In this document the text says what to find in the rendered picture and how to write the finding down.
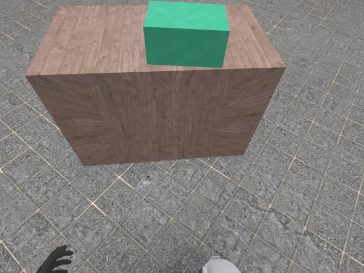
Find robot right thigh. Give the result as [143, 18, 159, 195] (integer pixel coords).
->
[202, 259, 241, 273]

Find left robot hand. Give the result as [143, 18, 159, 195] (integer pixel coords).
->
[36, 245, 73, 273]

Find pedestal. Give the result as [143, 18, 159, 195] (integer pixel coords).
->
[25, 5, 286, 166]

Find robot right shin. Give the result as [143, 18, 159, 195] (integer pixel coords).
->
[207, 256, 220, 263]

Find carton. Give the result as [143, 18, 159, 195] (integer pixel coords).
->
[143, 1, 230, 68]

